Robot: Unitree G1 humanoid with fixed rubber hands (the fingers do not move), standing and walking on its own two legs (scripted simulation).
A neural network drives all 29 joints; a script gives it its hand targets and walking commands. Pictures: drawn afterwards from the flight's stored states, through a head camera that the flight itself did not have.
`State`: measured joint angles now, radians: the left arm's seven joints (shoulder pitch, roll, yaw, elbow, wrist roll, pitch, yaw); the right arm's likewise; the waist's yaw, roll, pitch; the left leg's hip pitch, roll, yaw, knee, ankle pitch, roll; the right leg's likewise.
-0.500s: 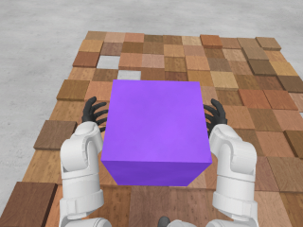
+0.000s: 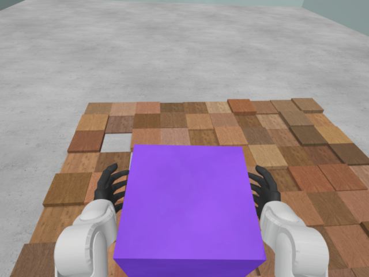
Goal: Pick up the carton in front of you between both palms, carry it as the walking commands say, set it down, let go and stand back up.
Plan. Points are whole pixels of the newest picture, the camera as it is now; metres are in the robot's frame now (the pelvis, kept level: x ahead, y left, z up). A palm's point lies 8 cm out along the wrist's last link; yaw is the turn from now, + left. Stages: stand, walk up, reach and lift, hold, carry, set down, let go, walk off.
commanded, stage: carry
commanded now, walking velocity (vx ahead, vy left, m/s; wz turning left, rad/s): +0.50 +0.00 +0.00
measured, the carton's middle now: (186, 220) +0.23 -0.02 +0.05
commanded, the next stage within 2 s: none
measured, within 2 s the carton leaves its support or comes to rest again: neither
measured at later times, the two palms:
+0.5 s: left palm (120, 102) +0.59 +0.15 +0.11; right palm (218, 100) +0.61 -0.16 +0.10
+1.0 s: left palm (127, 54) +0.97 +0.16 +0.12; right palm (199, 53) +0.98 -0.15 +0.12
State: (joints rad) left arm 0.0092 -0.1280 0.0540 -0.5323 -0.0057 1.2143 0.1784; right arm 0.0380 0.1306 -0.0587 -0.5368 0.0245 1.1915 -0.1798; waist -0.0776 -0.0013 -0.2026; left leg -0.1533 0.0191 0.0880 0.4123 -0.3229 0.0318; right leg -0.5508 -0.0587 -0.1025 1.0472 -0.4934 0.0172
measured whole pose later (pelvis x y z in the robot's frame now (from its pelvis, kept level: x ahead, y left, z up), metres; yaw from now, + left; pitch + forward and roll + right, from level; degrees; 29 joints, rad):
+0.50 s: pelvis +0.30 -0.02 +0.00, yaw +2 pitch +4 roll +0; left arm -0.33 -0.15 0.18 -0.14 0.03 1.05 0.19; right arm -0.30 0.14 -0.23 -0.16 -0.07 1.04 -0.21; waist 0.04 0.01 -0.11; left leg -0.66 0.08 0.13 0.77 -0.23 0.03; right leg -0.10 -0.01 -0.20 0.39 -0.49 -0.08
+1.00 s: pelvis +0.63 -0.01 +0.01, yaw +2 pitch +5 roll -1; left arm -0.47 -0.13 0.28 -0.15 0.02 0.93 0.21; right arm -0.47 0.15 -0.24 -0.16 0.01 0.94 -0.20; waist -0.02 0.02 0.02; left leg -0.16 0.06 0.14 0.58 -0.40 0.02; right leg -0.53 0.00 -0.15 0.57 -0.16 -0.06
